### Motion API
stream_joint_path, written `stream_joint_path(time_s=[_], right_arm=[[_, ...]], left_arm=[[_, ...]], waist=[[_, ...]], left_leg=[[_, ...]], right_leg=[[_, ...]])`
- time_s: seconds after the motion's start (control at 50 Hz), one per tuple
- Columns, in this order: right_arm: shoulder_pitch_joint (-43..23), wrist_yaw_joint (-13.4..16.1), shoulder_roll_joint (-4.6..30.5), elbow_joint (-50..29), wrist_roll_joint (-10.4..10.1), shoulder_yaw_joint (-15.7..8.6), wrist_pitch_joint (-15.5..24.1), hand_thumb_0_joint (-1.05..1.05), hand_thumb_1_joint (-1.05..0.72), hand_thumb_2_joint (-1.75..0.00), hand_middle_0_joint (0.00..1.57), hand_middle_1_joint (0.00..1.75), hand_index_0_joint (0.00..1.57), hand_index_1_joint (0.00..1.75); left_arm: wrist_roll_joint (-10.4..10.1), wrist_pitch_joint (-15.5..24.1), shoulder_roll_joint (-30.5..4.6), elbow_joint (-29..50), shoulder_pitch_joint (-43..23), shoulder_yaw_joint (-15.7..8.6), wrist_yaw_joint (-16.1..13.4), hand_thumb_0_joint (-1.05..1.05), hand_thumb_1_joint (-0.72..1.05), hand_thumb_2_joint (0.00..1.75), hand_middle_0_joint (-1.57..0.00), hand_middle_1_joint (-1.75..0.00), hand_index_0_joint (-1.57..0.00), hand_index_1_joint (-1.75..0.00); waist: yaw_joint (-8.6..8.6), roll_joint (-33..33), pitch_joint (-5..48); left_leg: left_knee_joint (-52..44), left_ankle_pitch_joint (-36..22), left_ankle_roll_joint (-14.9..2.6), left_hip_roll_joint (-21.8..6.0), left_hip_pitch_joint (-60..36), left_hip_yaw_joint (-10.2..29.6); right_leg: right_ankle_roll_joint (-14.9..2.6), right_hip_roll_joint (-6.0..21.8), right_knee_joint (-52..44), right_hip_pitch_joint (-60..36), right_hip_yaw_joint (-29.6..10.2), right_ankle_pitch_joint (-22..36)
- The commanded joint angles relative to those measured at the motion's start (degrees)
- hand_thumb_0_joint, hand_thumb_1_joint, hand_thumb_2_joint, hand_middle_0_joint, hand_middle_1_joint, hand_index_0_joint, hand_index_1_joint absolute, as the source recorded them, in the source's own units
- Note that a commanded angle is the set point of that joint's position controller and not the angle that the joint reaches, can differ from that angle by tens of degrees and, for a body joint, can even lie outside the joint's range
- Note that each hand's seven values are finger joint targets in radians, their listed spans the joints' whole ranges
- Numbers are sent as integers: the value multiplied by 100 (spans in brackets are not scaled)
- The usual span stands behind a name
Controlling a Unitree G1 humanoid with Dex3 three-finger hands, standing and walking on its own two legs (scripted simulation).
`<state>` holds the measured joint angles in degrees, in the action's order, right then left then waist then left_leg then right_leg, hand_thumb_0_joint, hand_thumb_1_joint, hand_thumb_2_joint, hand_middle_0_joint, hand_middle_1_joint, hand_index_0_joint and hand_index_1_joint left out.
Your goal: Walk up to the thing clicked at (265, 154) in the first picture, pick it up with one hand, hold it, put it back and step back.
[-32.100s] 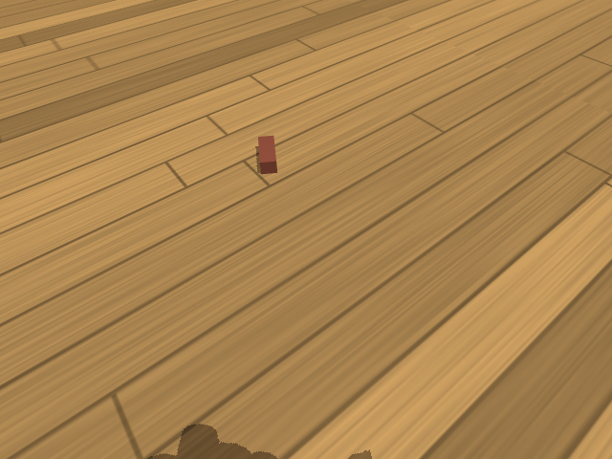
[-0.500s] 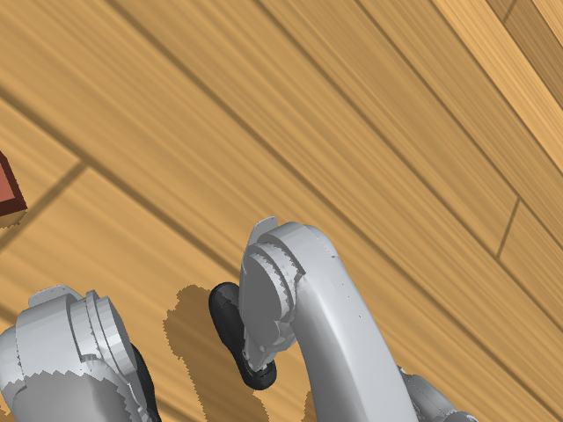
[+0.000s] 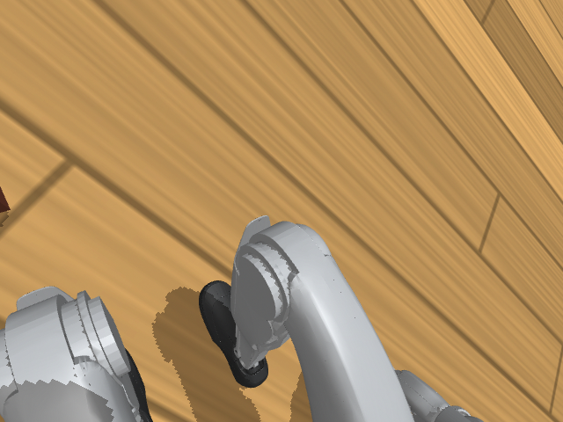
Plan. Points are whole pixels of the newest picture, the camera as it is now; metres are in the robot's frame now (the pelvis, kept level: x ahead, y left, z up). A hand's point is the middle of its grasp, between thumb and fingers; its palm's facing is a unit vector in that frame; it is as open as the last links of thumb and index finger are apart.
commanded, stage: open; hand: left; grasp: from above
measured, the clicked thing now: out of the picture +0.45 +0.33 -0.27
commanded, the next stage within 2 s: withdraw in 0.52 s
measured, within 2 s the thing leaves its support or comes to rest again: neither
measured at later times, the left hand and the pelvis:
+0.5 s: hand out of the picture +0.45 +0.33 -0.24, palm faces -0.44 -0.14 -0.88, open 13.6 cm; pelvis +0.00 +0.00 +0.00, yaw +0 degrees
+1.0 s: hand out of the picture +0.46 +0.34 -0.16, palm faces -0.28 -0.10 -0.96, open 14.1 cm; pelvis +0.01 +0.00 +0.02, yaw +2 degrees
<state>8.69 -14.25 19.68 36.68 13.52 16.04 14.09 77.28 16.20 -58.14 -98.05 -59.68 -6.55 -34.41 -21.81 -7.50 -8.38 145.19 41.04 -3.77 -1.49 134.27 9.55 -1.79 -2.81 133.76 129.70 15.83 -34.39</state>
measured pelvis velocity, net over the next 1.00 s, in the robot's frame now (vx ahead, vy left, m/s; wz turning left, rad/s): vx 0.01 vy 0.00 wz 0.04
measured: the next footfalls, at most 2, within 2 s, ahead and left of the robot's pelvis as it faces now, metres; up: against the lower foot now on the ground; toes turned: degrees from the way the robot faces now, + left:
none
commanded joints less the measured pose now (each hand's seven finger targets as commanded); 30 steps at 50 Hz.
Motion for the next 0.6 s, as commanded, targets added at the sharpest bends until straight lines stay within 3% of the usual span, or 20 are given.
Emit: stream_joint_path(time_s=[0.0, 0.02, 0.04, 0.12, 0.14, 0.18, 0.22, 0.24, 0.26, 0.28, 0.3, 0.34, 0.36, 0.4, 0.42, 0.46, 0.52, 0.54, 0.58], right_arm=[[1106, 5, 1834, 149, -44, -525, 60, 0, -89, -90, 20, 30, 20, 30], [1137, -8, 1863, 163, -29, -545, 74, 0, -89, -90, 20, 30, 20, 30], [1133, 9, 1882, 181, -64, -553, 57, 0, -89, -90, 20, 30, 20, 30], [1202, -26, 1889, 182, -47, -576, 60, 0, -89, -90, 20, 30, 20, 30], [1187, -17, 1855, 179, -77, -533, 45, 0, -89, -90, 20, 30, 20, 30], [1153, -9, 1854, 162, -96, -527, 34, 0, -89, -90, 20, 30, 20, 30], [1202, -3, 1911, 148, -92, -590, 16, 0, -89, -90, 20, 30, 20, 30], [1127, -3, 1886, 137, -100, -576, 4, 0, -89, -90, 20, 30, 20, 30], [1134, -17, 1858, 133, -97, -557, 15, 0, -89, -90, 20, 30, 20, 30], [1077, 2, 1915, 109, -111, -586, -4, 0, -89, -90, 20, 30, 20, 30], [1072, -10, 1908, 60, -100, -551, 9, 0, -89, -90, 20, 30, 20, 30], [1097, 31, 1912, 74, -125, -558, -31, 0, -89, -90, 20, 30, 20, 30], [1141, 3, 1834, 91, -109, -527, -21, 0, -89, -90, 20, 30, 20, 30], [1192, 28, 1863, 96, -114, -541, -47, 0, -88, -90, 20, 30, 20, 30], [1151, 35, 1908, 74, -118, -605, -49, 0, -89, -90, 20, 30, 20, 30], [1205, 24, 1830, 103, -109, -536, -45, 0, -88, -90, 20, 30, 20, 30], [1163, 59, 1895, 115, -127, -614, -62, 0, -88, -90, 20, 30, 20, 30], [1195, 28, 1822, 81, -103, -527, -47, 0, -88, -90, 20, 30, 20, 30], [1192, 45, 1839, 104, -115, -556, -57, 0, -88, -90, 20, 30, 20, 30]], left_arm=[[-180, -37, -1206, 815, -1635, -51, -322, 0, -35, 97, -20, -96, -20, -96], [-164, -52, -1220, 847, -1635, -30, -298, 0, -37, 98, -18, -98, -18, -98], [-219, -52, -1437, 957, -1681, -171, -327, 0, -39, 100, -17, -100, -17, -100], [-249, -124, -1255, 910, -1533, -74, -229, 0, -45, 104, -12, -103, -11, -103], [-298, -127, -1384, 952, -1517, -180, -245, 0, -46, 103, -9, -106, -9, -105], [-300, -135, -1383, 870, -1504, -155, -210, 0, -49, 106, -8, -106, -7, -106], [-273, -129, -1332, 951, -1514, -157, -157, 0, -49, 106, -7, -106, -7, -106], [-266, -135, -1298, 853, -1378, -142, -131, 0, -48, 105, -7, -107, -7, -106], [-275, -114, -1269, 899, -1454, -96, -97, 0, -46, 105, -7, -108, -8, -108], [-290, -110, -1270, 899, -1409, -110, -90, 0, -47, 105, -7, -108, -7, -107], [-245, -96, -1202, 824, -1479, -34, -54, 0, -46, 106, -7, -109, -7, -108], [-266, -81, -1398, 933, -1367, -155, -81, 0, -45, 103, -6, -110, -8, -108], [-224, -71, -1345, 906, -1394, -92, -47, 0, -45, 102, -6, -109, -8, -107], [-264, -44, -1463, 1039, -1371, -217, -98, 0, -44, 101, -6, -109, -8, -106], [-265, -50, -1337, 971, -1365, -108, -96, 0, -45, 100, -6, -109, -8, -106], [-255, -59, -1349, 1038, -1423, -116, -84, 0, -44, 101, -6, -108, -7, -106], [-259, -56, -1340, 1030, -1370, -128, -118, 0, -41, 97, -5, -110, -8, -106], [-220, -83, -1232, 761, -1360, -76, -102, 0, -41, 98, -5, -110, -9, -106], [-227, -60, -1306, 986, -1406, -113, -101, 0, -40, 99, -5, -111, -9, -107]], waist=[[-345, 3150, 3594], [-370, 3190, 3600], [-267, 3186, 3726], [-322, 3272, 3744], [-236, 3223, 3847], [-259, 3098, 3671], [-292, 3228, 3683], [-223, 3272, 3624], [-290, 3296, 3541], [-226, 3237, 3586], [-338, 3147, 3385], [-182, 3128, 3590], [-252, 3111, 3541], [-171, 3092, 3777], [-183, 3092, 3750], [-242, 2984, 3687], [-163, 3201, 3812], [-287, 2995, 3535], [-249, 3114, 3644]], left_leg=[[-1555, -1230, 316, -104, -2867, 99], [-1521, -1218, 294, -93, -2878, 47], [-1527, -1241, 275, -86, -2807, 28], [-1509, -1434, 293, -88, -2949, 10], [-1529, -1445, 288, -85, -2891, 25], [-1489, -1266, 262, -77, -2683, 20], [-1581, -1349, 318, -90, -2894, 82], [-1647, -1299, 351, -97, -2942, 149], [-1638, -1285, 350, -107, -2966, 150], [-1674, -1241, 360, -106, -2978, 193], [-1594, -1193, 341, -100, -2823, 168], [-1615, -1165, 306, -71, -2787, 115], [-1549, -1186, 276, -75, -2736, 23], [-1564, -1258, 253, -54, -2686, -16], [-1529, -1187, 245, -63, -2655, -36], [-1512, -1234, 235, -73, -2644, -26], [-1583, -1356, 288, -90, -2839, 24], [-1547, -1278, 290, -84, -2717, 74], [-1593, -1309, 283, -82, -2812, 37]], right_leg=[[17, -263, -969, -1968, -52, 1218], [24, -284, -1002, -2019, -69, 1231], [20, -300, -1070, -2162, -81, 1245], [12, -284, -1019, -2196, -101, 1392], [9, -301, -1050, -2309, -70, 1398], [-2, -299, -1065, -2198, -79, 1265], [-18, -262, -1010, -2045, -31, 1251], [-39, -263, -966, -1892, 8, 1147], [-16, -253, -950, -1866, 3, 1147], [-34, -257, -969, -1827, 16, 1091], [-29, -246, -975, -1780, 16, 1072], [-35, -270, -1029, -1989, -25, 1080], [-7, -279, -1041, -2078, -83, 1135], [-12, -320, -1103, -2341, -98, 1216], [-19, -327, -1106, -2288, -123, 1169], [10, -329, -1134, -2268, -104, 1208], [-24, -324, -1056, -2216, -71, 1262], [-17, -288, -1025, -2015, -32, 1194], [-11, -309, -1053, -2104, -52, 1214]])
